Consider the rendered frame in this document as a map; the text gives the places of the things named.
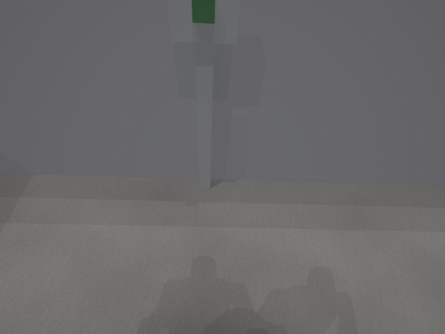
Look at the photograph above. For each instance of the button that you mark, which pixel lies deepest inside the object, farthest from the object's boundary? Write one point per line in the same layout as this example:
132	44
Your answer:
203	11

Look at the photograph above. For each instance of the panel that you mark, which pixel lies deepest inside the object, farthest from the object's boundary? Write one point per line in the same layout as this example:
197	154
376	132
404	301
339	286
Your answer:
224	31

